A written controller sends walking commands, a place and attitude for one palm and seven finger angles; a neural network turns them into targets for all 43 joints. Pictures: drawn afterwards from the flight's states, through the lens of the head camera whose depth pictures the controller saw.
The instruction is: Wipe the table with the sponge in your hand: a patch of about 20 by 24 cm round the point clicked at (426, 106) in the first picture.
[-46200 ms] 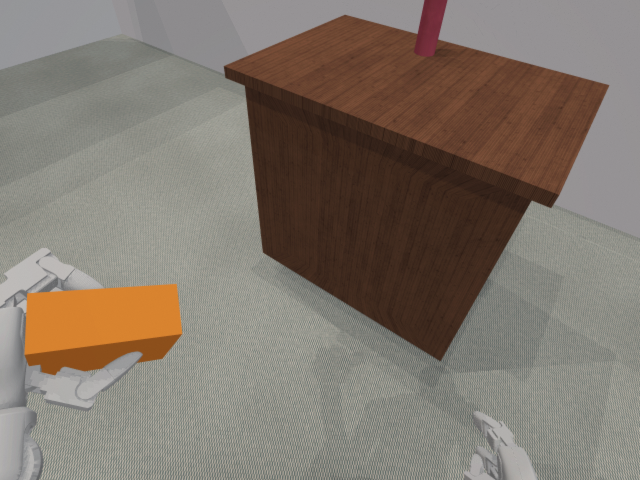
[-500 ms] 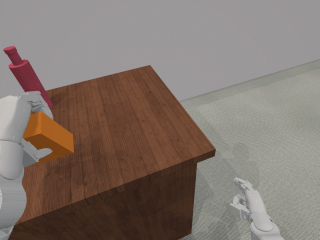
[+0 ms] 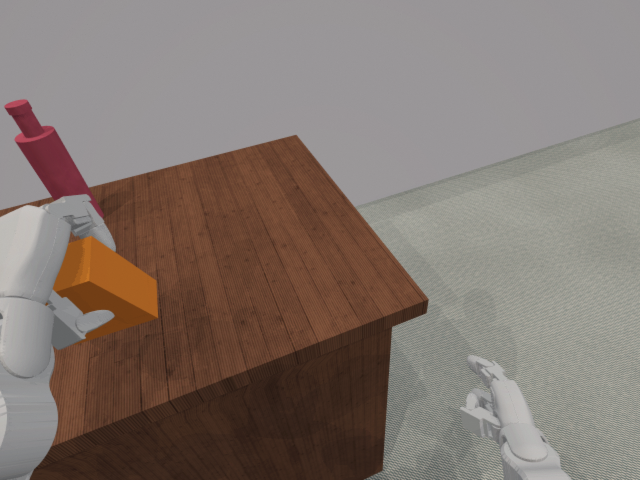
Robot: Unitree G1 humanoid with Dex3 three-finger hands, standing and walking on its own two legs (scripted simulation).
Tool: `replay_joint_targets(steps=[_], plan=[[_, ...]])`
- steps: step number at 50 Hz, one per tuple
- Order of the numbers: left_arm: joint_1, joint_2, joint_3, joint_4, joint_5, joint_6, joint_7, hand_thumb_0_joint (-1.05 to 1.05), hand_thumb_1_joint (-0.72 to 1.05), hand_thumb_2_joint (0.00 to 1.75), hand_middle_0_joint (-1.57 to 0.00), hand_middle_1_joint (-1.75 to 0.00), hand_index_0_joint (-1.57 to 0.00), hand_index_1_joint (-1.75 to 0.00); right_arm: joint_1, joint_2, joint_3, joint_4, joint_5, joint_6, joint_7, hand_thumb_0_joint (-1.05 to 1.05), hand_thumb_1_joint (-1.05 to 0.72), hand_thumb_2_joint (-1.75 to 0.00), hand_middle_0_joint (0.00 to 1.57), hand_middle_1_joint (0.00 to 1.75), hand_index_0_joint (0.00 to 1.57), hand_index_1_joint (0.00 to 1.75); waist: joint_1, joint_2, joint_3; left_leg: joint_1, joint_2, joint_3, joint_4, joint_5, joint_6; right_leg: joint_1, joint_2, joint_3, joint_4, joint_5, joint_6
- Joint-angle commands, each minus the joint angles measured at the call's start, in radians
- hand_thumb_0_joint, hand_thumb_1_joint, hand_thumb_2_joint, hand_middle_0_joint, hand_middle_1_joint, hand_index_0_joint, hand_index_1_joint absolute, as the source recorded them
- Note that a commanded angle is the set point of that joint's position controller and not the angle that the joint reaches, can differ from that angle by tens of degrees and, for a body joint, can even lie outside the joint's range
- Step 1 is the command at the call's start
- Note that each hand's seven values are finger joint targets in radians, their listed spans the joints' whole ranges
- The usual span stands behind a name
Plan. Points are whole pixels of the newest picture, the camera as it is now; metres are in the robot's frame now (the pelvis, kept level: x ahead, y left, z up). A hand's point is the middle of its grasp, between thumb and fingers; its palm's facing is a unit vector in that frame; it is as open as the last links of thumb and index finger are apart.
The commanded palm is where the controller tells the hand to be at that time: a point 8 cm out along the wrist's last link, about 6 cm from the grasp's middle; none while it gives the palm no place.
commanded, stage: bring the sponge back beside the body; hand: left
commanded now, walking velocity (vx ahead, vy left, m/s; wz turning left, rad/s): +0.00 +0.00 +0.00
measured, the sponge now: (94, 301) +0.20 +0.30 +0.17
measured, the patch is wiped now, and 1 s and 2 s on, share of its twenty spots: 1.00 1.00 1.00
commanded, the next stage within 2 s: step back with the hand held close in 0.80 s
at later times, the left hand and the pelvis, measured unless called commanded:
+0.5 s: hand (90, 282) +0.20 +0.27 +0.22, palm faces +0.36 -0.17 -0.92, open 9.2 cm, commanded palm +0.14 +0.28 +0.29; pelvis -0.01 -0.01 +0.00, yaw +0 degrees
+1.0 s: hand (122, 265) +0.22 +0.24 +0.23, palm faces +0.41 -0.54 -0.73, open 9.3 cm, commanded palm +0.15 +0.27 +0.27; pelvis -0.01 -0.01 +0.00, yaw +2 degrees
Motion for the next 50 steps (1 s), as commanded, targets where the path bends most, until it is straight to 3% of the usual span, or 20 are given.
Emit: replay_joint_targets(steps=[1, 4, 5, 9, 10, 14, 15, 20, 22, 25, 36, 39, 40, 43, 45, 46, 47, 48, 49, 50], plan=[[-0.268, 0.251, 0.158, -0.17, 0.068, -0.026, 0.057, 0.0, 0.1, 1.3, -1.2, -1.6, -1.2, -1.6, -0.274, -0.075, -0.032, -0.195, -0.005, -0.072, -0.015, 0.0, -0.9, -0.9, 0.2, 0.3, 0.2, 0.3, -0.008, -0.025, -0.155, -0.053, 0.011, -0.006, -0.064, 0.194, 0.012, 0.091, -0.032, 0.054, -0.069, 0.05, -0.017], [-0.277, 0.266, 0.166, -0.154, 0.07, -0.036, 0.055, 0.0, 0.1, 1.3, -1.2, -1.6, -1.2, -1.6, -0.272, -0.076, -0.038, -0.186, -0.008, -0.063, -0.017, 0.0, -0.9, -0.9, 0.2, 0.3, 0.2, 0.3, -0.004, -0.033, -0.144, -0.047, 0.009, -0.006, -0.069, 0.185, 0.01, 0.087, -0.032, 0.052, -0.076, 0.043, -0.015], [-0.278, 0.255, 0.156, -0.177, 0.083, -0.022, 0.056, 0.0, 0.1, 1.3, -1.2, -1.6, -1.2, -1.6, -0.303, -0.071, -0.033, -0.195, -0.001, -0.073, -0.014, 0.0, -0.9, -0.9, 0.2, 0.3, 0.2, 0.3, -0.004, 0.01, -0.142, -0.046, 0.011, -0.015, -0.071, 0.177, 0.009, 0.072, -0.018, 0.086, -0.079, 0.029, -0.024], [-0.252, 0.237, 0.146, -0.119, 0.064, -0.031, 0.048, 0.0, 0.1, 1.3, -1.2, -1.6, -1.2, -1.6, -0.276, -0.073, -0.035, -0.185, -0.006, -0.062, -0.014, 0.0, -0.9, -0.9, 0.2, 0.3, 0.2, 0.3, -0.005, -0.06, -0.119, -0.056, 0.011, -0.003, -0.071, 0.173, 0.01, 0.077, -0.031, 0.053, -0.085, 0.032, -0.01], [-0.245, 0.229, 0.141, -0.129, 0.077, -0.017, 0.049, 0.0, 0.1, 1.3, -1.2, -1.6, -1.2, -1.6, -0.298, -0.071, -0.031, -0.194, 0.002, -0.07, -0.01, 0.0, -0.9, -0.9, 0.2, 0.3, 0.2, 0.3, -0.006, -0.029, -0.112, -0.059, 0.015, -0.012, -0.077, 0.154, 0.008, 0.056, -0.018, 0.085, -0.09, 0.002, -0.019], [-0.229, 0.23, 0.146, -0.115, 0.058, -0.033, 0.042, 0.0, 0.1, 1.3, -1.2, -1.6, -1.2, -1.6, -0.279, -0.072, -0.032, -0.19, -0.008, -0.057, -0.013, 0.0, -0.9, -0.9, 0.2, 0.3, 0.2, 0.3, -0.003, -0.072, -0.127, -0.066, 0.009, 0.006, -0.062, 0.16, 0.012, 0.079, -0.036, 0.058, -0.087, 0.02, -0.006], [-0.226, 0.235, 0.149, -0.139, 0.073, -0.022, 0.044, 0.0, 0.1, 1.3, -1.2, -1.6, -1.2, -1.6, -0.3, -0.071, -0.03, -0.201, -0.001, -0.066, -0.01, 0.0, -0.9, -0.9, 0.2, 0.3, 0.2, 0.3, -0.005, -0.037, -0.129, -0.064, 0.011, 0.0, -0.064, 0.146, 0.01, 0.062, -0.023, 0.096, -0.092, -0.011, -0.014], [-0.26, 0.243, 0.149, -0.19, 0.08, -0.028, 0.052, 0.0, 0.1, 1.3, -1.2, -1.6, -1.2, -1.6, -0.305, -0.069, -0.031, -0.206, -0.005, -0.074, -0.01, 0.0, -0.9, -0.9, 0.2, 0.3, 0.2, 0.3, -0.001, 0.014, -0.157, -0.058, 0.007, -0.002, -0.059, 0.158, 0.011, 0.074, -0.023, 0.094, -0.08, 0.004, -0.019], [-0.245, 0.236, 0.151, -0.166, 0.07, -0.039, 0.057, 0.0, 0.1, 1.3, -1.2, -1.6, -1.2, -1.6, -0.273, -0.068, -0.036, -0.193, -0.011, -0.072, -0.012, 0.0, -0.9, -0.9, 0.2, 0.3, 0.2, 0.3, -0.004, -0.032, -0.157, -0.055, 0.005, 0.008, -0.052, 0.171, 0.012, 0.087, -0.031, 0.071, -0.081, 0.018, -0.014], [-0.266, 0.249, 0.154, -0.171, 0.084, -0.028, 0.061, 0.0, 0.1, 1.3, -1.2, -1.6, -1.2, -1.6, -0.296, -0.069, -0.035, -0.199, -0.006, -0.075, -0.012, 0.0, -0.9, -0.9, 0.2, 0.3, 0.2, 0.3, -0.003, -0.006, -0.137, -0.057, 0.006, -0.002, -0.053, 0.149, 0.009, 0.061, -0.022, 0.11, -0.092, -0.019, -0.021], [-0.252, 0.192, 0.113, -0.12, 0.069, -0.032, 0.054, 0.0, 0.1, 1.3, -1.2, -1.6, -1.2, -1.6, -0.279, -0.07, -0.03, -0.205, -0.005, -0.074, -0.011, 0.0, -0.9, -0.9, 0.2, 0.3, 0.2, 0.3, -0.01, -0.067, -0.116, -0.076, 0.008, 0.007, -0.063, 0.124, 0.011, 0.061, -0.031, 0.07, -0.091, -0.041, -0.009], [-0.242, 0.222, 0.141, -0.138, 0.064, -0.041, 0.053, 0.0, 0.1, 1.3, -1.2, -1.6, -1.2, -1.6, -0.277, -0.071, -0.036, -0.197, -0.011, -0.069, -0.013, 0.0, -0.9, -0.9, 0.2, 0.3, 0.2, 0.3, -0.002, -0.06, -0.143, -0.066, 0.003, 0.009, -0.053, 0.155, 0.014, 0.085, -0.035, 0.072, -0.082, 0.008, -0.008], [-0.243, 0.233, 0.147, -0.165, 0.079, -0.029, 0.056, 0.0, 0.1, 1.3, -1.2, -1.6, -1.2, -1.6, -0.295, -0.072, -0.035, -0.205, -0.005, -0.078, -0.011, 0.0, -0.9, -0.9, 0.2, 0.3, 0.2, 0.3, 0.0, -0.009, -0.146, -0.062, 0.006, 0.002, -0.054, 0.147, 0.011, 0.066, -0.023, 0.103, -0.084, -0.011, -0.017], [-0.253, 0.231, 0.148, -0.165, 0.069, -0.04, 0.061, 0.0, 0.1, 1.3, -1.2, -1.6, -1.2, -1.6, -0.274, -0.07, -0.037, -0.196, -0.012, -0.073, -0.01, 0.0, -0.9, -0.9, 0.2, 0.3, 0.2, 0.3, -0.004, -0.032, -0.15, -0.061, 0.002, 0.008, -0.05, 0.177, 0.011, 0.091, -0.032, 0.074, -0.075, 0.034, -0.013], [-0.26, 0.239, 0.15, -0.164, 0.083, -0.026, 0.064, 0.0, 0.1, 1.3, -1.2, -1.6, -1.2, -1.6, -0.289, -0.071, -0.038, -0.201, -0.005, -0.079, -0.011, 0.0, -0.9, -0.9, 0.2, 0.3, 0.2, 0.3, -0.005, -0.025, -0.125, -0.059, 0.006, 0.0, -0.052, 0.15, 0.01, 0.052, -0.02, 0.107, -0.089, -0.017, -0.019], [-0.304, 0.065, -0.017, 0.026, 0.089, -0.014, 0.057, 0.0, 0.1, 1.3, -1.2, -1.6, -1.2, -1.6, -0.258, -0.07, -0.023, -0.183, -0.005, -0.081, -0.02, 0.0, -0.9, -0.9, 0.2, 0.3, 0.2, 0.3, -0.055, -0.09, -0.037, -0.081, 0.009, 0.02, -0.061, 0.106, 0.01, -0.003, -0.028, 0.047, -0.106, -0.062, -0.008], [-0.44, 0.089, 0.37, -0.212, -0.707, -0.318, 0.146, 0.0, 0.1, 1.3, -1.2, -1.6, -1.2, -1.6, -0.04, -0.067, -0.079, -0.351, -0.004, -0.073, 0.007, 0.0, -0.9, -0.9, 0.2, 0.3, 0.2, 0.3, -0.168, -0.261, 0.053, -0.091, 0.01, -0.051, 0.093, -0.017, 0.037, -0.237, -0.059, 0.173, -0.229, -0.077, 0.036], [-0.223, 0.13, 0.359, 0.024, -0.697, -0.412, 0.179, 0.0, 0.1, 1.3, -1.2, -1.6, -1.2, -1.6, -0.002, -0.061, -0.048, -0.24, -0.033, -0.07, 0.007, 0.0, -0.9, -0.9, 0.2, 0.3, 0.2, 0.3, -0.142, -0.376, -0.04, -0.073, 0.001, -0.036, 0.154, -0.023, 0.036, -0.228, -0.103, 0.163, -0.215, -0.117, 0.006], [-0.169, 0.059, 0.3, 0.016, -0.698, -0.453, 0.184, 0.0, 0.1, 1.3, -1.2, -1.6, -1.2, -1.6, -0.03, -0.046, -0.059, -0.246, -0.032, -0.059, 0.016, 0.0, -0.9, -0.9, 0.2, 0.3, 0.2, 0.3, -0.141, -0.369, -0.035, -0.072, -0.01, -0.034, 0.178, -0.013, 0.033, -0.262, -0.124, 0.167, -0.204, -0.118, -0.009], [-0.145, 0.114, 0.418, -0.089, -0.719, -0.519, 0.208, 0.0, 0.1, 1.3, -1.2, -1.6, -1.2, -1.6, 0.04, -0.052, -0.073, -0.254, -0.024, -0.047, 0.015, 0.0, -0.9, -0.9, 0.2, 0.3, 0.2, 0.3, -0.143, -0.348, -0.079, -0.058, 0.006, -0.047, 0.215, 0.0, 0.031, -0.276, -0.177, 0.218, -0.223, -0.097, 0.003]])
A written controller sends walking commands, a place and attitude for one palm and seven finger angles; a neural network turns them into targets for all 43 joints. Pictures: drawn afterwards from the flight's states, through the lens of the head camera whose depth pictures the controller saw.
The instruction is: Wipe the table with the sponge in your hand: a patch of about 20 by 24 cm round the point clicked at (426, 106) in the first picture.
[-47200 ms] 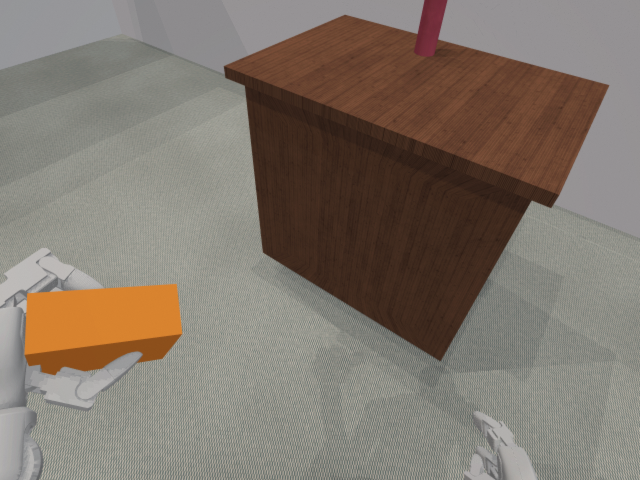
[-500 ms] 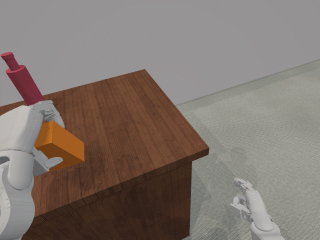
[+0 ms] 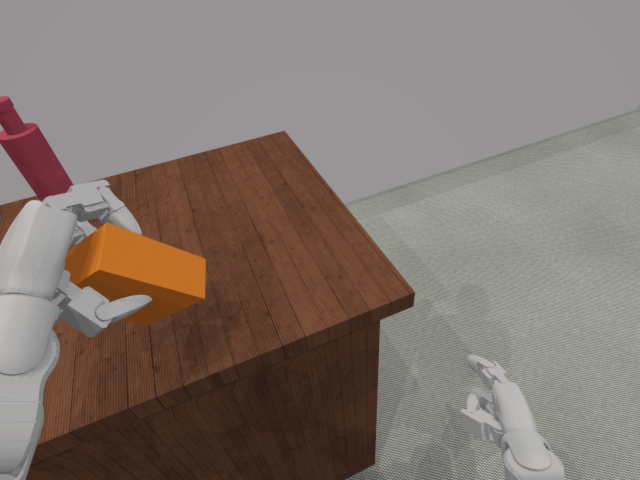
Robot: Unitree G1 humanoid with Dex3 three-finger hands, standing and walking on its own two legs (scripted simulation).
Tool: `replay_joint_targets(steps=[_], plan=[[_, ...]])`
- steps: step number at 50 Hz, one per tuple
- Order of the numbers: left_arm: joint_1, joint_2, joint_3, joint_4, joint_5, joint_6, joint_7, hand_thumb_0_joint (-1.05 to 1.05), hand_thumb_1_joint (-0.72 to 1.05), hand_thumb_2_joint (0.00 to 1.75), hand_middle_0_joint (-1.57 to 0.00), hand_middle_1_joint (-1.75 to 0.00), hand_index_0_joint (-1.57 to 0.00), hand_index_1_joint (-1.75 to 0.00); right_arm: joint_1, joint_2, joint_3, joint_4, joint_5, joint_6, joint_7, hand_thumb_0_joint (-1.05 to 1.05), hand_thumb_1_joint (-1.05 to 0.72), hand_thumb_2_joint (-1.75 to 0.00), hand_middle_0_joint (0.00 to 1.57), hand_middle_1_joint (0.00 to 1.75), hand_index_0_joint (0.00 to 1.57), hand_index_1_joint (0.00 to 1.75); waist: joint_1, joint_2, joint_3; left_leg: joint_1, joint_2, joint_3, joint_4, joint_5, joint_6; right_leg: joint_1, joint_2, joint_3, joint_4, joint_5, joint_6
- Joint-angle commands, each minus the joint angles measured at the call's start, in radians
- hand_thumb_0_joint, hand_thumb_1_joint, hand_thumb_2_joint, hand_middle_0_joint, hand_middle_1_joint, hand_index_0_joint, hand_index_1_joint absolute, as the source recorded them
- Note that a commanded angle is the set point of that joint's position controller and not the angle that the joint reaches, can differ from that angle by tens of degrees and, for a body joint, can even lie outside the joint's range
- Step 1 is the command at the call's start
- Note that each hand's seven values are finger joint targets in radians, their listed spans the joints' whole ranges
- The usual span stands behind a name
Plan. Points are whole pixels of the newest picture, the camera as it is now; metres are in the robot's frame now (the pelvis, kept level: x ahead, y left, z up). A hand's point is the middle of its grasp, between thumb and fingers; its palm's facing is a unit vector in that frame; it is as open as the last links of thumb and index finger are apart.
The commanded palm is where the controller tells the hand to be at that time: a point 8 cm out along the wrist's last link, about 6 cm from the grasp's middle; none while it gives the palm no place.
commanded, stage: step back with the hand held close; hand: left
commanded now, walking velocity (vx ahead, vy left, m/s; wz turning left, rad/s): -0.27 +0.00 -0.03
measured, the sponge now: (146, 284) +0.25 +0.23 +0.18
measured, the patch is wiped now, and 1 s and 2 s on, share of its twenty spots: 1.00 1.00 1.00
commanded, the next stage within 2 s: stop stepping back and stand still in 1.08 s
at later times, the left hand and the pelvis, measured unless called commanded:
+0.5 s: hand (46, 282) +0.18 +0.26 +0.25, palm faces +0.48 -0.80 -0.36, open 9.3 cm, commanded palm +0.11 +0.30 +0.28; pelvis -0.05 +0.02 -0.02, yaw +0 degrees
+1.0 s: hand out of the picture +0.09 +0.25 +0.24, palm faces +0.35 -0.89 -0.28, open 9.3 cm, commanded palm +0.03 +0.32 +0.28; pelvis -0.15 +0.05 -0.01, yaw -4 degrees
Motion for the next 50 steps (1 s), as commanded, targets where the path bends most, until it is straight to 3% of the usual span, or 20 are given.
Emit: replay_joint_targets(steps=[1, 5, 6, 11, 17, 22, 25, 28, 30, 32, 33, 37, 41, 42, 43, 44, 45, 47, 48, 50], plan=[[-0.102, 0.172, 0.292, -0.251, -0.293, -0.344, 0.128, 0.0, 0.1, 1.3, -1.2, -1.6, -1.2, -1.6, -0.013, -0.051, -0.053, -0.169, -0.015, -0.016, -0.004, 0.0, -0.9, -0.9, 0.2, 0.3, 0.2, 0.3, -0.106, -0.258, -0.096, 0.032, 0.016, -0.008, 0.139, 0.069, 0.023, -0.186, -0.246, 0.239, -0.193, -0.025, 0.005], [0.074, 0.214, 0.412, -0.465, -0.323, -0.482, 0.183, 0.0, 0.1, 1.3, -1.2, -1.6, -1.2, -1.6, -0.02, -0.09, -0.077, -0.166, -0.028, -0.004, -0.011, 0.0, -0.9, -0.9, 0.2, 0.3, 0.2, 0.3, -0.113, 0.095, -0.231, -0.033, 0.112, -0.087, 0.008, 0.342, 0.01, -0.018, -0.217, 0.143, 0.036, 0.331, 0.007], [0.119, 0.172, 0.403, -0.48, -0.324, -0.503, 0.19, 0.0, 0.1, 1.3, -1.2, -1.6, -1.2, -1.6, -0.006, -0.078, -0.081, -0.169, -0.03, -0.005, -0.013, 0.0, -0.9, -0.9, 0.2, 0.3, 0.2, 0.3, -0.114, 0.12, -0.252, -0.082, 0.133, -0.112, -0.001, 0.427, 0.015, 0.04, -0.192, 0.105, 0.077, 0.369, 0.021], [0.17, 0.158, 0.449, -0.418, -0.323, -0.56, 0.2, 0.0, 0.1, 1.3, -1.2, -1.6, -1.2, -1.6, 0.035, -0.074, -0.106, -0.128, -0.035, -0.01, -0.014, 0.0, -0.9, -0.9, 0.2, 0.3, 0.2, 0.3, -0.127, -0.009, -0.28, -0.11, 0.17, -0.135, 0.017, 0.573, 0.004, 0.049, -0.166, 0.079, 0.133, 0.358, 0.033], [0.117, 0.122, 0.428, -0.229, -0.321, -0.573, 0.189, 0.0, 0.1, 1.3, -1.2, -1.6, -1.2, -1.6, 0.051, -0.098, -0.126, -0.11, -0.033, -0.034, -0.021, 0.0, -0.9, -0.9, 0.2, 0.3, 0.2, 0.3, -0.124, -0.061, -0.167, -0.215, 0.185, -0.153, -0.032, 0.316, 0.028, -0.041, -0.124, 0.089, 0.115, 0.078, 0.044], [0.086, 0.104, 0.37, -0.28, -0.308, -0.597, 0.191, 0.0, 0.1, 1.3, -1.2, -1.6, -1.2, -1.6, 0.045, -0.086, -0.116, -0.098, -0.033, -0.039, -0.019, 0.0, -0.9, -0.9, 0.2, 0.3, 0.2, 0.3, -0.143, -0.186, -0.107, -0.221, 0.095, -0.066, 0.143, -0.078, 0.01, -0.211, -0.277, 0.245, -0.092, -0.071, -0.017], [0.083, 0.149, 0.39, -0.383, -0.299, -0.614, 0.204, 0.0, 0.1, 1.3, -1.2, -1.6, -1.2, -1.6, 0.042, -0.078, -0.107, -0.078, -0.038, -0.04, -0.017, 0.0, -0.9, -0.9, 0.2, 0.3, 0.2, 0.3, -0.147, -0.164, -0.117, -0.114, 0.08, -0.018, 0.24, -0.083, 0.0, -0.353, -0.333, 0.24, -0.158, -0.206, -0.042], [0.121, 0.156, 0.423, -0.431, -0.297, -0.635, 0.217, 0.0, 0.1, 1.3, -1.2, -1.6, -1.2, -1.6, 0.031, -0.066, -0.096, -0.08, -0.044, -0.048, -0.022, 0.0, -0.9, -0.9, 0.2, 0.3, 0.2, 0.3, -0.139, -0.085, -0.117, -0.146, 0.112, -0.067, 0.119, -0.142, 0.014, -0.362, -0.258, 0.156, -0.084, -0.256, -0.015], [0.108, 0.18, 0.466, -0.453, -0.292, -0.655, 0.227, 0.0, 0.1, 1.3, -1.2, -1.6, -1.2, -1.6, 0.032, -0.085, -0.102, -0.09, -0.046, -0.055, -0.033, 0.0, -0.9, -0.9, 0.2, 0.3, 0.2, 0.3, -0.131, 0.065, -0.108, -0.205, 0.161, -0.144, -0.001, -0.259, 0.029, -0.354, -0.175, 0.103, 0.019, -0.311, 0.006], [0.042, 0.122, 0.453, -0.426, -0.279, -0.658, 0.229, 0.0, 0.1, 1.3, -1.2, -1.6, -1.2, -1.6, 0.043, -0.096, -0.111, -0.111, -0.054, -0.078, -0.033, 0.0, -0.9, -0.9, 0.2, 0.3, 0.2, 0.3, -0.131, 0.247, -0.13, -0.577, 0.29, -0.286, -0.327, -0.537, 0.085, 0.014, -0.01, -0.012, 0.389, -0.207, 0.06], [-0.021, 0.123, 0.453, -0.397, -0.266, -0.655, 0.227, 0.0, 0.1, 1.3, -1.2, -1.6, -1.2, -1.6, 0.081, -0.086, -0.128, -0.113, -0.055, -0.096, -0.03, 0.0, -0.9, -0.9, 0.2, 0.3, 0.2, 0.3, -0.133, 0.266, -0.153, -0.655, 0.324, -0.302, -0.414, -0.545, 0.1, 0.109, 0.025, -0.025, 0.605, -0.2, 0.073], [-0.077, 0.051, 0.369, -0.16, -0.295, -0.622, 0.211, 0.0, 0.1, 1.3, -1.2, -1.6, -1.2, -1.6, 0.088, -0.039, -0.128, -0.049, -0.04, -0.131, -0.011, 0.0, -0.9, -0.9, 0.2, 0.3, 0.2, 0.3, -0.129, 0.036, -0.125, -0.279, 0.275, -0.2, -0.282, -0.204, 0.077, -0.174, -0.003, -0.007, 0.521, -0.311, 0.059], [-0.091, -0.043, 0.218, -0.085, -0.312, -0.599, 0.172, 0.0, 0.1, 1.3, -1.2, -1.6, -1.2, -1.6, 0.061, -0.035, -0.096, -0.044, -0.036, -0.141, 0.003, 0.0, -0.9, -0.9, 0.2, 0.3, 0.2, 0.3, -0.13, 0.116, -0.052, -0.203, 0.222, -0.132, -0.29, -0.145, 0.025, -0.121, -0.016, -0.013, 0.107, -0.284, 0.034], [-0.1, -0.046, 0.197, -0.101, -0.311, -0.605, 0.161, 0.0, 0.1, 1.3, -1.2, -1.6, -1.2, -1.6, 0.051, -0.036, -0.094, -0.042, -0.04, -0.134, 0.008, 0.0, -0.9, -0.9, 0.2, 0.3, 0.2, 0.3, -0.127, 0.079, -0.048, -0.184, 0.206, -0.107, -0.21, -0.106, -0.005, -0.124, -0.058, 0.025, -0.05, -0.207, 0.011], [-0.113, -0.04, 0.181, -0.14, -0.304, -0.615, 0.152, 0.0, 0.1, 1.3, -1.2, -1.6, -1.2, -1.6, 0.046, -0.028, -0.095, -0.043, -0.037, -0.119, 0.013, 0.0, -0.9, -0.9, 0.2, 0.3, 0.2, 0.3, -0.127, -0.023, -0.068, -0.151, 0.165, -0.047, -0.021, -0.068, -0.037, -0.162, -0.164, 0.13, -0.185, -0.112, -0.043], [-0.117, -0.004, 0.19, -0.199, -0.299, -0.631, 0.151, 0.0, 0.1, 1.3, -1.2, -1.6, -1.2, -1.6, 0.027, -0.016, -0.095, -0.044, -0.033, -0.11, 0.012, 0.0, -0.9, -0.9, 0.2, 0.3, 0.2, 0.3, -0.121, -0.225, -0.083, -0.112, 0.081, 0.018, 0.27, -0.012, -0.06, -0.246, -0.322, 0.322, -0.269, 0.036, -0.094], [-0.13, 0.08, 0.247, -0.279, -0.295, -0.65, 0.156, 0.0, 0.1, 1.3, -1.2, -1.6, -1.2, -1.6, -0.027, -0.019, -0.094, -0.048, -0.034, -0.11, 0.01, 0.0, -0.9, -0.9, 0.2, 0.3, 0.2, 0.3, -0.1, -0.293, -0.099, -0.15, 0.027, 0.046, 0.516, -0.131, -0.074, -0.304, -0.434, 0.385, -0.287, 0.244, -0.132], [-0.14, 0.102, 0.286, -0.376, -0.3, -0.688, 0.159, 0.0, 0.1, 1.3, -1.2, -1.6, -1.2, -1.6, -0.045, 0.006, -0.07, -0.093, -0.026, -0.114, 0.002, 0.0, -0.9, -0.9, 0.2, 0.3, 0.2, 0.3, -0.095, -0.304, -0.182, -0.332, 0.039, 0.057, 0.596, -0.167, -0.062, -0.028, -0.397, 0.235, -0.099, 0.765, -0.11], [-0.102, 0.136, 0.333, -0.436, -0.306, -0.674, 0.153, 0.0, 0.1, 1.3, -1.2, -1.6, -1.2, -1.6, -0.046, -0.008, -0.099, -0.117, -0.014, -0.106, -0.006, 0.0, -0.9, -0.9, 0.2, 0.3, 0.2, 0.3, -0.101, -0.453, -0.167, -0.369, 0.049, 0.046, 0.544, -0.137, -0.055, 0.045, -0.382, 0.201, -0.046, 0.893, -0.093], [-0.039, 0.234, 0.475, -0.484, -0.312, -0.656, 0.159, 0.0, 0.1, 1.3, -1.2, -1.6, -1.2, -1.6, -0.065, -0.003, -0.087, -0.131, -0.013, -0.086, -0.021, 0.0, -0.9, -0.9, 0.2, 0.3, 0.2, 0.3, -0.099, -0.346, -0.163, -0.291, 0.042, 0.101, 0.315, -0.062, -0.057, 0.058, -0.342, 0.106, 0.068, 0.945, -0.068]])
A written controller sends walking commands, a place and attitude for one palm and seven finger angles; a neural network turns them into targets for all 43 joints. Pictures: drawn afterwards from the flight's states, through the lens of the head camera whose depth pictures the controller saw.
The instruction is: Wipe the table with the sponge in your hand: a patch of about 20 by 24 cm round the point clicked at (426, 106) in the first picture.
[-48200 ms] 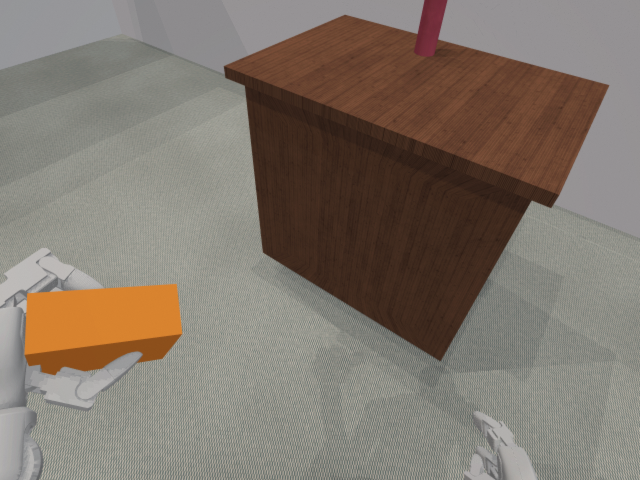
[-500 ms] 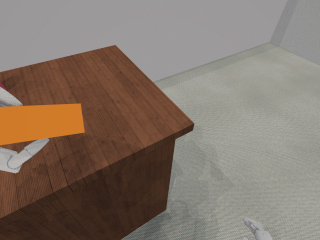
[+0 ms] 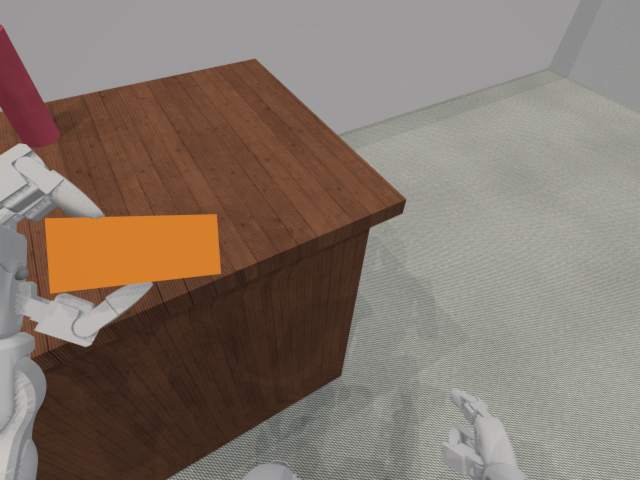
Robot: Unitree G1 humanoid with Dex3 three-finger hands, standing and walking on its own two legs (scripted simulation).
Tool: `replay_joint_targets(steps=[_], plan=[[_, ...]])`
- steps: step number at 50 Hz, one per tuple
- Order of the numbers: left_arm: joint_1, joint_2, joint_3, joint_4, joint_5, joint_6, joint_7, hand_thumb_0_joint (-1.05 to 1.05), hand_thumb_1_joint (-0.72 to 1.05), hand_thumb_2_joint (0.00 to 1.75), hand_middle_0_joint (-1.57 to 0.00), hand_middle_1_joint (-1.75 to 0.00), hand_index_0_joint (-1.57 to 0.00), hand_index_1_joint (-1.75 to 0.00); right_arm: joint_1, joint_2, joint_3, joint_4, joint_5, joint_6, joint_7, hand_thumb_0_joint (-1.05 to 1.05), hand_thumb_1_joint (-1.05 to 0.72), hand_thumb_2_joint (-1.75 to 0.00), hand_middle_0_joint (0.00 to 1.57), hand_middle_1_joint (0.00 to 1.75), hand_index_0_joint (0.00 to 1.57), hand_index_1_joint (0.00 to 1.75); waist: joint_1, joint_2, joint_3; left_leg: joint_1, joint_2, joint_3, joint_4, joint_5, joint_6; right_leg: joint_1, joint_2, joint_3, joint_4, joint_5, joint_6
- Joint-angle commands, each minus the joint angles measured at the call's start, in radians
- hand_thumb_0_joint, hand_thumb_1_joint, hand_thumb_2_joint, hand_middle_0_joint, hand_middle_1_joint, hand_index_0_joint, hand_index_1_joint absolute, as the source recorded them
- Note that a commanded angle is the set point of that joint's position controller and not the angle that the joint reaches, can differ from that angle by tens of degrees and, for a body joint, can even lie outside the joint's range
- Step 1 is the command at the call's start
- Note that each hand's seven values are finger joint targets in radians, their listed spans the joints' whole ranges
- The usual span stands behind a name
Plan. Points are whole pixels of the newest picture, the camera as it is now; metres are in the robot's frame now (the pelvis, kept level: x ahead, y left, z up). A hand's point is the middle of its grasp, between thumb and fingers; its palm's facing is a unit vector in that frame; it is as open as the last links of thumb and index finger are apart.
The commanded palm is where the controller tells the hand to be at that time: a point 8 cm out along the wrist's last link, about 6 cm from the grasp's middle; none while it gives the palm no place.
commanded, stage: step back with the hand held close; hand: left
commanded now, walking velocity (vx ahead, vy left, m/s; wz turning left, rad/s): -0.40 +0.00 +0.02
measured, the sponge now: (154, 248) +0.26 +0.18 +0.22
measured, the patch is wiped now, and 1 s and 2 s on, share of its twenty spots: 1.00 1.00 1.00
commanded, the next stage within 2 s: stop stepping back and stand still in 0.08 s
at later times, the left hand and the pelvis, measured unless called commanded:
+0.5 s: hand out of the picture +0.08 +0.26 +0.29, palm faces +0.54 -0.77 -0.32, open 9.3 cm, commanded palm +0.04 +0.30 +0.29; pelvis -0.11 +0.02 +0.01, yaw +2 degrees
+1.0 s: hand out of the picture +0.05 +0.29 +0.27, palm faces +0.56 -0.77 -0.29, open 9.3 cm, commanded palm -0.01 +0.34 +0.29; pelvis -0.15 +0.05 -0.01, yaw +4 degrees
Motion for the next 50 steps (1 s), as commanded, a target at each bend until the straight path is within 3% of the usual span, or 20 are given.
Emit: replay_joint_targets(steps=[1, 2, 3, 4, 5, 9, 14, 16, 21, 23, 24, 25, 28, 31, 34, 39, 43, 46, 48, 50], plan=[[-0.083, 0.345, 0.287, -0.367, -0.031, -0.079, 0.034, 0.0, 0.1, 1.3, -1.2, -1.6, -1.2, -1.6, -0.133, -0.097, -0.042, -0.206, 0.014, -0.024, -0.048, 0.0, -0.9, -0.9, 0.2, 0.3, 0.2, 0.3, -0.041, -0.092, -0.144, 0.204, -0.008, 0.035, -0.312, 0.163, -0.012, 0.097, -0.256, -0.008, 0.154, 1.118, -0.125], [-0.064, 0.341, 0.289, -0.389, -0.04, -0.084, 0.043, 0.0, 0.1, 1.3, -1.2, -1.6, -1.2, -1.6, -0.118, -0.117, -0.046, -0.194, 0.013, -0.025, -0.053, 0.0, -0.9, -0.9, 0.2, 0.3, 0.2, 0.3, -0.051, 0.086, -0.19, 0.35, -0.009, 0.042, -0.516, 0.5, -0.018, 0.065, -0.173, -0.056, 0.287, 0.998, -0.075], [-0.039, 0.322, 0.281, -0.384, -0.046, -0.089, 0.055, 0.0, 0.1, 1.3, -1.2, -1.6, -1.2, -1.6, -0.1, -0.144, -0.063, -0.186, 0.003, -0.037, -0.042, 0.0, -0.9, -0.9, 0.2, 0.3, 0.2, 0.3, -0.047, 0.328, -0.224, 0.586, 0.173, -0.127, -0.563, 1.132, 0.047, -0.173, -0.037, -0.097, 0.433, 0.368, -0.008], [-0.028, 0.312, 0.287, -0.365, -0.032, -0.094, 0.063, 0.0, 0.1, 1.3, -1.2, -1.6, -1.2, -1.6, -0.059, -0.151, -0.087, -0.17, -0.012, -0.044, -0.012, 0.0, -0.9, -0.9, 0.2, 0.3, 0.2, 0.3, -0.035, 0.405, -0.29, 0.65, 0.334, -0.281, -0.489, 1.431, 0.109, -0.26, 0.013, -0.018, 0.567, -0.243, -0.022], [-0.019, 0.266, 0.253, -0.273, -0.025, -0.093, 0.054, 0.0, 0.1, 1.3, -1.2, -1.6, -1.2, -1.6, -0.015, -0.146, -0.104, -0.123, 0.003, -0.049, 0.011, 0.0, -0.9, -0.9, 0.2, 0.3, 0.2, 0.3, -0.058, 0.249, -0.256, 0.649, 0.36, -0.25, -0.495, 1.296, 0.117, -0.296, 0.021, 0.025, 0.658, -0.333, -0.031], [-0.014, 0.31, 0.304, -0.269, -0.017, -0.075, 0.065, 0.0, 0.1, 1.3, -1.2, -1.6, -1.2, -1.6, 0.002, -0.141, -0.123, -0.124, 0.002, -0.076, 0.021, 0.0, -0.9, -0.9, 0.2, 0.3, 0.2, 0.3, -0.07, 0.193, -0.273, 0.637, 0.268, -0.186, -0.551, 1.052, 0.048, -0.325, 0.041, -0.062, 0.583, -0.178, -0.003], [0.127, 0.285, 0.273, -0.334, -0.031, -0.033, 0.06, 0.0, 0.1, 1.3, -1.2, -1.6, -1.2, -1.6, -0.041, -0.141, -0.093, -0.173, 0.017, -0.108, 0.025, 0.0, -0.9, -0.9, 0.2, 0.3, 0.2, 0.3, -0.057, 0.202, -0.135, 0.31, 0.217, -0.185, -0.819, -0.155, 0.061, -0.194, 0.028, -0.15, 0.526, -0.024, -0.007], [0.078, 0.28, 0.249, -0.315, -0.024, -0.024, 0.071, 0.0, 0.1, 1.3, -1.2, -1.6, -1.2, -1.6, -0.047, -0.137, -0.074, -0.153, 0.007, -0.122, 0.01, 0.0, -0.9, -0.9, 0.2, 0.3, 0.2, 0.3, -0.05, 0.256, -0.085, 0.228, 0.195, -0.183, -0.902, -0.315, 0.025, -0.124, 0.047, -0.185, 0.454, -0.056, -0.02], [-0.107, 0.285, 0.192, -0.189, -0.002, 0.001, 0.077, 0.0, 0.1, 1.3, -1.2, -1.6, -1.2, -1.6, -0.024, -0.134, -0.061, -0.103, -0.023, -0.119, -0.019, 0.0, -0.9, -0.9, 0.2, 0.3, 0.2, 0.3, -0.037, 0.25, -0.082, 0.136, 0.109, -0.078, -0.815, -0.248, -0.051, 0.215, 0.061, -0.218, -0.086, -0.129, -0.089], [-0.106, 0.298, 0.181, -0.131, 0.012, 0.007, 0.055, 0.0, 0.1, 1.3, -1.2, -1.6, -1.2, -1.6, 0.014, -0.135, -0.075, -0.09, -0.017, -0.096, -0.017, 0.0, -0.9, -0.9, 0.2, 0.3, 0.2, 0.3, -0.043, -0.168, -0.065, 0.281, -0.006, 0.036, -0.154, -0.088, -0.013, -0.053, -0.235, 0.05, -0.348, 0.065, -0.195], [-0.16, 0.304, 0.168, -0.147, 0.007, 0.01, 0.042, 0.0, 0.1, 1.3, -1.2, -1.6, -1.2, -1.6, -0.019, -0.147, -0.075, -0.095, -0.002, -0.084, -0.016, 0.0, -0.9, -0.9, 0.2, 0.3, 0.2, 0.3, -0.051, -0.216, -0.003, 0.213, -0.009, -0.046, 0.171, -0.052, 0.007, -0.244, -0.382, 0.232, -0.407, 0.029, -0.24], [-0.233, 0.325, 0.21, -0.152, 0.011, 0.004, 0.044, 0.0, 0.1, 1.3, -1.2, -1.6, -1.2, -1.6, -0.021, -0.152, -0.065, -0.108, -0.009, -0.089, -0.009, 0.0, -0.9, -0.9, 0.2, 0.3, 0.2, 0.3, -0.065, -0.132, 0.005, 0.132, 0.004, -0.089, 0.278, -0.042, 0.01, -0.292, -0.419, 0.26, -0.399, 0.034, -0.26], [-0.26, 0.266, 0.173, -0.03, -0.017, -0.021, 0.025, 0.0, 0.1, 1.3, -1.2, -1.6, -1.2, -1.6, -0.024, -0.181, -0.095, -0.106, 0.008, -0.095, -0.002, 0.0, -0.9, -0.9, 0.2, 0.3, 0.2, 0.3, -0.08, -0.249, 0.009, 0.012, 0.069, -0.085, 0.191, 0.116, 0.013, -0.122, -0.315, 0.171, -0.314, -0.004, -0.209], [-0.241, 0.239, 0.147, 0.012, -0.009, -0.02, 0.029, 0.0, 0.1, 1.3, -1.2, -1.6, -1.2, -1.6, -0.059, -0.141, -0.063, -0.102, 0.004, -0.076, -0.029, 0.0, -0.9, -0.9, 0.2, 0.3, 0.2, 0.3, -0.051, -0.011, 0.04, 0.196, 0.096, 0.017, -0.143, 0.041, 0.049, -0.163, -0.296, 0.081, -0.216, 0.026, -0.192], [-0.219, 0.234, 0.142, -0.04, -0.016, -0.026, 0.055, 0.0, 0.1, 1.3, -1.2, -1.6, -1.2, -1.6, -0.035, -0.138, -0.057, -0.113, -0.007, -0.097, -0.043, 0.0, -0.9, -0.9, 0.2, 0.3, 0.2, 0.3, -0.045, -0.022, -0.014, 0.35, 0.046, 0.091, -0.387, 0.009, 0.064, -0.1, -0.247, 0.059, -0.129, -0.058, -0.167], [-0.113, 0.264, 0.226, -0.144, -0.028, -0.041, 0.056, 0.0, 0.1, 1.3, -1.2, -1.6, -1.2, -1.6, -0.014, -0.186, -0.072, -0.163, 0.008, -0.103, -0.026, 0.0, -0.9, -0.9, 0.2, 0.3, 0.2, 0.3, -0.034, 0.058, -0.073, 0.452, 0.234, -0.199, -0.46, 0.343, 0.137, -0.154, -0.02, -0.149, 0.161, 0.129, -0.038], [-0.154, 0.271, 0.243, -0.182, -0.017, -0.04, 0.058, 0.0, 0.1, 1.3, -1.2, -1.6, -1.2, -1.6, -0.012, -0.171, -0.07, -0.144, -0.001, -0.126, -0.011, 0.0, -0.9, -0.9, 0.2, 0.3, 0.2, 0.3, -0.038, 0.116, -0.056, 0.293, 0.187, -0.063, -0.361, 0.308, 0.104, -0.012, -0.012, -0.169, 0.05, 0.11, -0.05], [-0.162, 0.291, 0.24, -0.158, -0.021, -0.043, 0.058, 0.0, 0.1, 1.3, -1.2, -1.6, -1.2, -1.6, -0.015, -0.151, -0.083, -0.137, 0.007, -0.138, -0.003, 0.0, -0.9, -0.9, 0.2, 0.3, 0.2, 0.3, -0.054, -0.226, -0.055, 0.123, 0.037, 0.071, -0.028, 0.007, 0.037, 0.104, -0.281, 0.187, -0.083, 0.431, -0.195], [-0.176, 0.286, 0.237, -0.18, -0.017, -0.057, 0.058, 0.0, 0.1, 1.3, -1.2, -1.6, -1.2, -1.6, -0.02, -0.143, -0.074, -0.128, 0.004, -0.144, -0.006, 0.0, -0.9, -0.9, 0.2, 0.3, 0.2, 0.3, -0.057, -0.097, -0.045, 0.168, 0.077, 0.017, -0.094, -0.124, 0.054, 0.078, -0.328, 0.173, -0.031, 0.603, -0.22], [-0.17, 0.277, 0.239, -0.202, -0.019, -0.061, 0.058, 0.0, 0.1, 1.3, -1.2, -1.6, -1.2, -1.6, -0.011, -0.143, -0.066, -0.123, -0.006, -0.138, -0.009, 0.0, -0.9, -0.9, 0.2, 0.3, 0.2, 0.3, -0.088, 0.095, -0.072, 0.408, 0.076, -0.007, -0.397, 0.14, 0.066, -0.055, -0.217, -0.007, 0.159, 0.464, -0.133]])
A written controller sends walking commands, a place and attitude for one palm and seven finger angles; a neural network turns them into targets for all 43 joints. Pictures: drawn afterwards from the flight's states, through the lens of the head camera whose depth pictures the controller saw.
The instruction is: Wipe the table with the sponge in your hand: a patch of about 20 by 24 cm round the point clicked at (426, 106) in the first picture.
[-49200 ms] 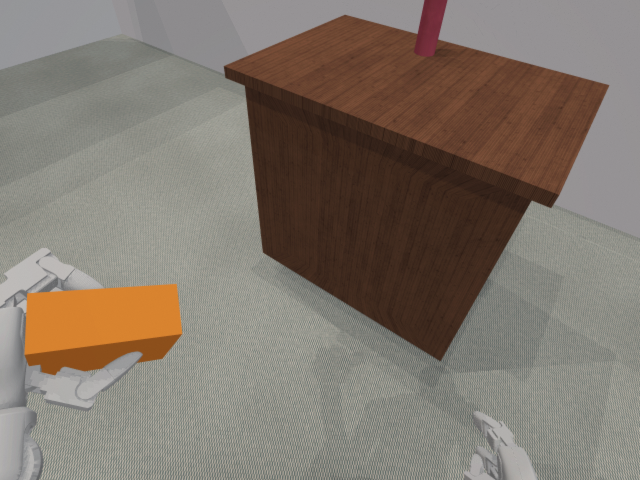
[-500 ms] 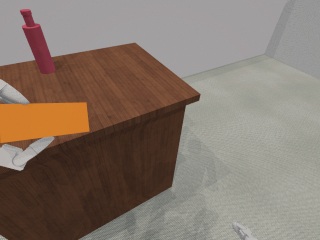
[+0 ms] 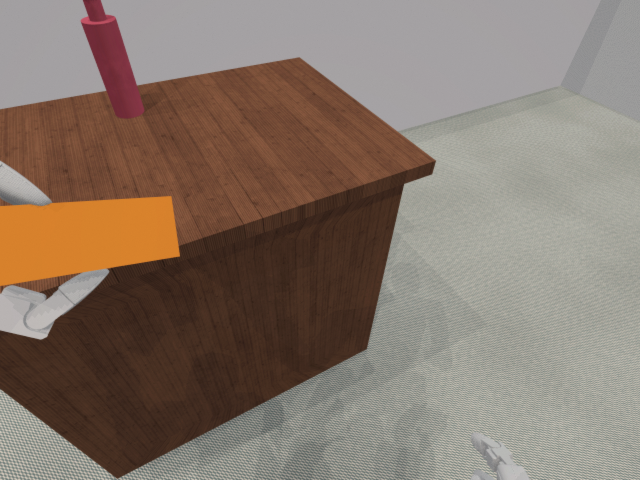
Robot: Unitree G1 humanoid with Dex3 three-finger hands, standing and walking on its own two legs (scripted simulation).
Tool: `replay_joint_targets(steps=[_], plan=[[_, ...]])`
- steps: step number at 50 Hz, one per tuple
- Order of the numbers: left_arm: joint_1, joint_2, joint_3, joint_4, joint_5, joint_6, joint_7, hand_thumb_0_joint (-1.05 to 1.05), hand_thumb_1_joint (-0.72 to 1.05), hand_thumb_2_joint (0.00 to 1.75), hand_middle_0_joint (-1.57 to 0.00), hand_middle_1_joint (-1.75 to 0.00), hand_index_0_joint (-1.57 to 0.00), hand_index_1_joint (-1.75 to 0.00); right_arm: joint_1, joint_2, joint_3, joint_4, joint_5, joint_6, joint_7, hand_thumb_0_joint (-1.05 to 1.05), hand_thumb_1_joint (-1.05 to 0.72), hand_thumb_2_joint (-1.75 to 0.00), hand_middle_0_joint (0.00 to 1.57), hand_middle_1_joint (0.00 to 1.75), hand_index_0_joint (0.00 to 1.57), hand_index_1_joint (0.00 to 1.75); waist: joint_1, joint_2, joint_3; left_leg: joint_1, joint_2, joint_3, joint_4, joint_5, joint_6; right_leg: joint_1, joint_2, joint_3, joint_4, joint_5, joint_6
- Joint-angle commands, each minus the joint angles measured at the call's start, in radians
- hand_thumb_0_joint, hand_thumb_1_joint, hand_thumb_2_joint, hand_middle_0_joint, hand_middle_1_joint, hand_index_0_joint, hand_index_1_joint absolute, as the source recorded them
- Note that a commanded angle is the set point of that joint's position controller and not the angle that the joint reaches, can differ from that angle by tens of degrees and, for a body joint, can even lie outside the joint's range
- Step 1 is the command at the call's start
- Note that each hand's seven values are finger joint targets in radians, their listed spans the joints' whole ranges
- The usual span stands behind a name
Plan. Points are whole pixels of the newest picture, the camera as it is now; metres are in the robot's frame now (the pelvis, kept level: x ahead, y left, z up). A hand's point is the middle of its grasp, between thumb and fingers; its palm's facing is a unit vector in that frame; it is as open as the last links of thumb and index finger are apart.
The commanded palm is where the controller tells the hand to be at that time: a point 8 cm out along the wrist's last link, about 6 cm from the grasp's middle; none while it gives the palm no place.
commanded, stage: stand and wait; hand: left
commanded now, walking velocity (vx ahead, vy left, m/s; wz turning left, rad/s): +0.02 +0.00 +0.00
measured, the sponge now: (106, 234) +0.25 +0.20 +0.25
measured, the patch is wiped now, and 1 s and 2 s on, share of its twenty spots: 1.00 1.00 1.00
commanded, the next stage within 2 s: none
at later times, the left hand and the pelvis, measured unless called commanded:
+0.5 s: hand (54, 214) +0.23 +0.22 +0.29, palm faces +0.50 -0.76 -0.41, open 9.3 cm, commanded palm +0.18 +0.27 +0.30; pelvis +0.02 -0.01 +0.01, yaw +0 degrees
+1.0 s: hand out of the picture +0.19 +0.25 +0.29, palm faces +0.53 -0.77 -0.35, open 9.3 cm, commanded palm +0.14 +0.29 +0.30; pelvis -0.02 +0.01 +0.02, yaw -1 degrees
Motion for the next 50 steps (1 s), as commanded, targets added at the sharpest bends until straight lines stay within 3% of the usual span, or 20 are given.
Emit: replay_joint_targets(steps=[1, 2, 3, 4, 7, 10, 11, 12, 13, 15, 17, 20, 22, 23, 25, 27, 30, 35, 40, 50], plan=[[-0.162, 0.204, 0.119, -0.226, -0.008, -0.07, 0.03, 0.0, 0.1, 1.3, -1.2, -1.6, -1.2, -1.6, -0.143, -0.134, -0.046, -0.178, -0.017, -0.053, -0.017, 0.0, -0.9, -0.9, 0.2, 0.3, 0.2, 0.3, -0.037, 0.262, -0.109, 0.218, 0.078, -0.187, -0.353, 0.356, 0.073, -0.108, -0.035, 0.05, 0.15, 0.293, -0.01], [-0.191, 0.196, 0.103, -0.233, -0.002, -0.076, 0.036, 0.0, 0.1, 1.3, -1.2, -1.6, -1.2, -1.6, -0.15, -0.128, -0.042, -0.189, -0.015, -0.05, -0.009, 0.0, -0.9, -0.9, 0.2, 0.3, 0.2, 0.3, -0.029, 0.353, -0.089, 0.287, 0.201, -0.352, -0.442, 0.401, 0.109, -0.262, 0.029, 0.018, 0.239, -0.096, 0.024], [-0.203, 0.209, 0.112, -0.186, 0.003, -0.078, 0.037, 0.0, 0.1, 1.3, -1.2, -1.6, -1.2, -1.6, -0.145, -0.118, -0.043, -0.172, -0.012, -0.052, -0.004, 0.0, -0.9, -0.9, 0.2, 0.3, 0.2, 0.3, -0.026, 0.263, -0.075, 0.225, 0.245, -0.415, -0.516, 0.219, 0.144, -0.257, 0.021, 0.079, 0.329, -0.164, 0.024], [-0.223, 0.216, 0.115, -0.143, 0.011, -0.065, 0.039, 0.0, 0.1, 1.3, -1.2, -1.6, -1.2, -1.6, -0.139, -0.108, -0.038, -0.159, -0.021, -0.059, -0.007, 0.0, -0.9, -0.9, 0.2, 0.3, 0.2, 0.3, -0.034, 0.239, -0.015, 0.156, 0.236, -0.409, -0.512, 0.227, 0.174, -0.269, -0.002, 0.094, 0.34, -0.136, 0.031], [-0.175, 0.2, 0.11, -0.133, 0.019, -0.062, 0.037, 0.0, 0.1, 1.3, -1.2, -1.6, -1.2, -1.6, -0.144, -0.094, -0.027, -0.133, -0.016, -0.075, 0.009, 0.0, -0.9, -0.9, 0.2, 0.3, 0.2, 0.3, -0.02, 0.238, -0.045, 0.188, 0.17, -0.221, -0.412, 0.48, 0.133, -0.181, -0.014, 0.067, 0.125, -0.058, 0.041], [-0.054, 0.199, 0.133, -0.14, 0.016, -0.06, 0.024, 0.0, 0.1, 1.3, -1.2, -1.6, -1.2, -1.6, -0.168, -0.11, -0.032, -0.167, -0.011, -0.072, 0.014, 0.0, -0.9, -0.9, 0.2, 0.3, 0.2, 0.3, -0.002, 0.162, -0.073, 0.033, 0.088, -0.081, -0.291, 0.406, 0.066, 0.1, 0.012, 0.032, -0.214, 0.177, 0.031], [-0.027, 0.204, 0.134, -0.13, 0.016, -0.066, 0.015, 0.0, 0.1, 1.3, -1.2, -1.6, -1.2, -1.6, -0.171, -0.103, -0.035, -0.172, -0.013, -0.067, 0.015, 0.0, -0.9, -0.9, 0.2, 0.3, 0.2, 0.3, -0.009, 0.06, -0.063, -0.044, 0.052, -0.043, -0.197, 0.314, 0.04, 0.154, -0.053, 0.132, -0.279, 0.3, 0.003], [-0.015, 0.225, 0.146, -0.141, 0.017, -0.071, 0.012, 0.0, 0.1, 1.3, -1.2, -1.6, -1.2, -1.6, -0.165, -0.094, -0.042, -0.172, -0.014, -0.062, 0.018, 0.0, -0.9, -0.9, 0.2, 0.3, 0.2, 0.3, -0.022, -0.097, -0.092, -0.08, -0.013, 0.006, -0.067, 0.21, 0.01, 0.166, -0.177, 0.313, -0.306, 0.451, -0.053], [-0.033, 0.231, 0.154, -0.153, 0.008, -0.077, 0.012, 0.0, 0.1, 1.3, -1.2, -1.6, -1.2, -1.6, -0.165, -0.092, -0.041, -0.169, -0.012, -0.06, 0.019, 0.0, -0.9, -0.9, 0.2, 0.3, 0.2, 0.3, -0.03, -0.138, -0.108, -0.093, -0.046, 0.004, 0.016, 0.044, -0.002, 0.14, -0.273, 0.408, -0.327, 0.566, -0.104], [-0.014, 0.244, 0.179, -0.19, 0.0, -0.086, 0.015, 0.0, 0.1, 1.3, -1.2, -1.6, -1.2, -1.6, -0.162, -0.101, -0.063, -0.176, 0.002, -0.061, 0.017, 0.0, -0.9, -0.9, 0.2, 0.3, 0.2, 0.3, -0.017, -0.149, -0.127, -0.104, -0.033, -0.054, 0.126, -0.027, -0.001, 0.134, -0.295, 0.423, -0.33, 0.597, -0.111], [0.015, 0.24, 0.195, -0.177, -0.005, -0.095, 0.02, 0.0, 0.1, 1.3, -1.2, -1.6, -1.2, -1.6, -0.155, -0.082, -0.05, -0.175, -0.002, -0.059, 0.003, 0.0, -0.9, -0.9, 0.2, 0.3, 0.2, 0.3, -0.015, -0.114, -0.125, -0.071, -0.013, -0.06, -0.001, 0.0, 0.009, 0.142, -0.284, 0.353, -0.268, 0.666, -0.121], [-0.014, 0.221, 0.189, -0.176, -0.006, -0.1, 0.036, 0.0, 0.1, 1.3, -1.2, -1.6, -1.2, -1.6, -0.153, -0.095, -0.05, -0.176, -0.015, -0.049, -0.019, 0.0, -0.9, -0.9, 0.2, 0.3, 0.2, 0.3, -0.028, -0.015, -0.157, 0.126, -0.029, -0.022, -0.309, 0.312, 0.01, 0.117, -0.174, 0.214, -0.179, 0.574, -0.044], [0.01, 0.198, 0.167, -0.133, -0.007, -0.092, 0.042, 0.0, 0.1, 1.3, -1.2, -1.6, -1.2, -1.6, -0.16, -0.121, -0.064, -0.176, -0.008, -0.04, -0.031, 0.0, -0.9, -0.9, 0.2, 0.3, 0.2, 0.3, -0.003, 0.087, -0.149, 0.195, 0.059, -0.125, -0.356, 0.483, 0.046, 0.052, -0.068, 0.163, -0.165, 0.393, 0.019], [0.008, 0.19, 0.156, -0.114, -0.006, -0.085, 0.039, 0.0, 0.1, 1.3, -1.2, -1.6, -1.2, -1.6, -0.165, -0.125, -0.069, -0.179, 0.003, -0.035, -0.029, 0.0, -0.9, -0.9, 0.2, 0.3, 0.2, 0.3, 0.006, 0.074, -0.135, 0.182, 0.076, -0.136, -0.35, 0.442, 0.052, 0.037, -0.052, 0.162, -0.198, 0.309, 0.033], [-0.017, 0.2, 0.16, -0.082, 0.007, -0.068, 0.034, 0.0, 0.1, 1.3, -1.2, -1.6, -1.2, -1.6, -0.154, -0.13, -0.073, -0.191, 0.006, -0.038, -0.027, 0.0, -0.9, -0.9, 0.2, 0.3, 0.2, 0.3, -0.01, 0.011, -0.1, 0.135, 0.032, -0.086, -0.273, 0.488, 0.041, 0.069, -0.063, 0.184, -0.226, 0.476, 0.025], [-0.041, 0.178, 0.121, -0.075, 0.015, -0.067, 0.027, 0.0, 0.1, 1.3, -1.2, -1.6, -1.2, -1.6, -0.149, -0.125, -0.07, -0.185, 0.004, -0.033, -0.023, 0.0, -0.9, -0.9, 0.2, 0.3, 0.2, 0.3, -0.019, 0.008, -0.113, 0.121, 0.014, -0.058, -0.242, 0.52, 0.021, 0.114, -0.098, 0.191, -0.213, 0.613, 0.012], [-0.075, 0.185, 0.104, -0.147, 0.018, -0.073, 0.025, 0.0, 0.1, 1.3, -1.2, -1.6, -1.2, -1.6, -0.168, -0.131, -0.074, -0.202, -0.001, -0.039, -0.022, 0.0, -0.9, -0.9, 0.2, 0.3, 0.2, 0.3, -0.013, 0.04, -0.126, 0.133, -0.001, -0.055, -0.264, 0.485, 0.018, 0.116, -0.111, 0.202, -0.228, 0.581, 0.004], [-0.02, 0.218, 0.137, -0.257, 0.016, -0.087, 0.033, 0.0, 0.1, 1.3, -1.2, -1.6, -1.2, -1.6, -0.181, -0.127, -0.066, -0.223, -0.014, -0.044, -0.023, 0.0, -0.9, -0.9, 0.2, 0.3, 0.2, 0.3, 0.004, 0.089, -0.118, 0.119, 0.018, -0.088, -0.337, 0.442, 0.032, 0.097, -0.069, 0.172, -0.236, 0.412, 0.013], [-0.032, 0.212, 0.152, -0.211, 0.011, -0.094, 0.042, 0.0, 0.1, 1.3, -1.2, -1.6, -1.2, -1.6, -0.176, -0.122, -0.061, -0.211, -0.018, -0.046, -0.028, 0.0, -0.9, -0.9, 0.2, 0.3, 0.2, 0.3, 0.001, 0.11, -0.088, 0.068, 0.016, -0.096, -0.384, 0.258, 0.029, 0.082, -0.054, 0.174, -0.269, 0.281, 0.01], [-0.094, 0.16, 0.078, -0.099, 0.02, -0.072, 0.029, 0.0, 0.1, 1.3, -1.2, -1.6, -1.2, -1.6, -0.18, -0.123, -0.05, -0.198, -0.012, -0.053, -0.03, 0.0, -0.9, -0.9, 0.2, 0.3, 0.2, 0.3, -0.003, 0.03, -0.034, 0.048, 0.001, -0.093, -0.406, 0.083, 0.029, -0.001, -0.051, 0.17, -0.349, 0.089, 0.019]])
